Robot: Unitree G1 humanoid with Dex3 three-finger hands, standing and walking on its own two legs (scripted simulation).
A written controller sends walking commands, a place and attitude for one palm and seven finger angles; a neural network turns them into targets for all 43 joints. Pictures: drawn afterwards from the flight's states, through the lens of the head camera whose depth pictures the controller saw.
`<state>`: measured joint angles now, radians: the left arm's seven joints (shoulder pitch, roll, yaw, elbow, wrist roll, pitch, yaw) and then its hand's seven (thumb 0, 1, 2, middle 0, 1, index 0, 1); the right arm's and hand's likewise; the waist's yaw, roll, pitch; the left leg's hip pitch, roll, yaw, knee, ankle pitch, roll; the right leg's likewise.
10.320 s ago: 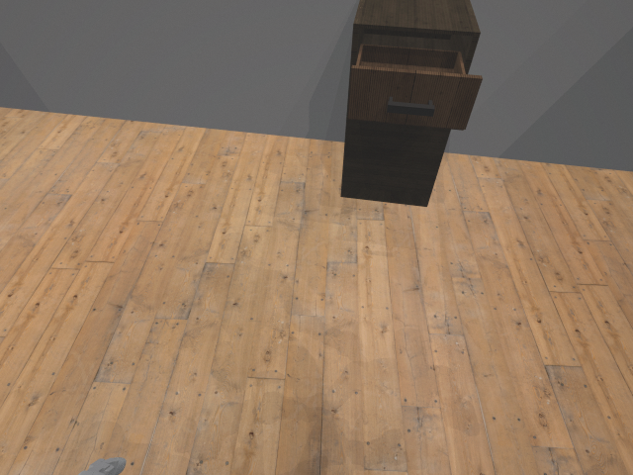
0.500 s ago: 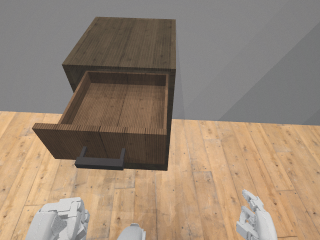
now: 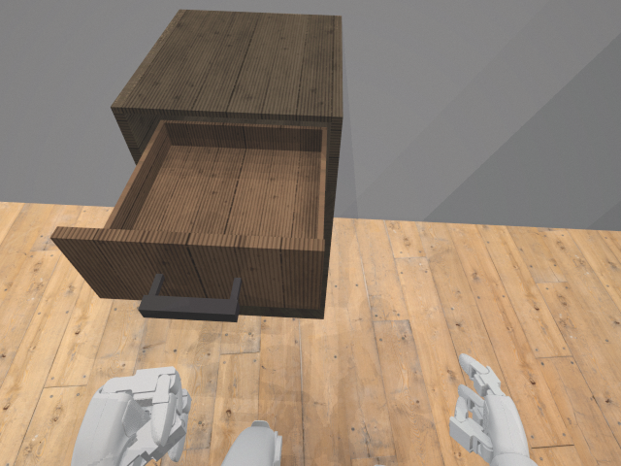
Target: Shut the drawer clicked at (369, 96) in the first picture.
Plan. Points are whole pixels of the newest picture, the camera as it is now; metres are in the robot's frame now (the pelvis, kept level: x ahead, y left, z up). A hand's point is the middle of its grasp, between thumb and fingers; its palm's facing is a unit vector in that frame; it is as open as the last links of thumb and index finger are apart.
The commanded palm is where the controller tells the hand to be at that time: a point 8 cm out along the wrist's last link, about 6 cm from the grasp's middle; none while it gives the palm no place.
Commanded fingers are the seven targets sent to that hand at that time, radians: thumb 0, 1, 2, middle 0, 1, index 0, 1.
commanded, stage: bring the fist close to the handle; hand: left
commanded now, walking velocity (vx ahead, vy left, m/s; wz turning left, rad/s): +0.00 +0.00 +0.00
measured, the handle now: (194, 295) +0.34 +0.20 +0.00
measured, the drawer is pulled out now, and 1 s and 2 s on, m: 0.28 0.28 0.26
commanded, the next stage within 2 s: push the drawer shut in 1.12 s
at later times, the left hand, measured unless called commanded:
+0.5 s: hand (204, 389) +0.21 +0.14 +0.02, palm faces +0.01 -1.00 -0.04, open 3.3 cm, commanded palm +0.19 +0.20 +0.02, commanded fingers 0.00 0.90 0.90 -1.40 -1.60 -1.40 -1.60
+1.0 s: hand (209, 374) +0.23 +0.15 +0.00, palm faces +0.00 -1.00 -0.04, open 3.3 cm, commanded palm +0.21 +0.20 +0.00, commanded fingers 0.00 0.90 0.90 -1.40 -1.60 -1.40 -1.60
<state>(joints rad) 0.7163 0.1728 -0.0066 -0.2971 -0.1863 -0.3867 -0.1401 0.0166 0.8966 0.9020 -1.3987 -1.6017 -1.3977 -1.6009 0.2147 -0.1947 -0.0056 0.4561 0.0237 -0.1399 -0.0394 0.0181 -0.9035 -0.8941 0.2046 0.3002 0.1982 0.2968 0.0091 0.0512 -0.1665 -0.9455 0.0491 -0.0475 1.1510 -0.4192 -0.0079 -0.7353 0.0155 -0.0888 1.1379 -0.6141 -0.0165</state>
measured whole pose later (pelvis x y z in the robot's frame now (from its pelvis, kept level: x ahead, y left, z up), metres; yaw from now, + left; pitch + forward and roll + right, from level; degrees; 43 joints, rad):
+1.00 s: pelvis +0.00 +0.00 -0.04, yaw -2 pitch +20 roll -3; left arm 0.45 0.18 0.04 -0.09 -0.17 -0.42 -0.08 0.02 0.90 0.90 -1.40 -1.60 -1.40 -1.60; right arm 0.19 -0.20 0.00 0.49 0.00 -0.07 -0.02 0.02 -0.90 -0.89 0.20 0.30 0.20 0.30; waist -0.02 0.04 -0.20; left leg -1.20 0.06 -0.04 1.32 -0.48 -0.01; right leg -0.99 0.03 -0.08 1.32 -0.68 -0.02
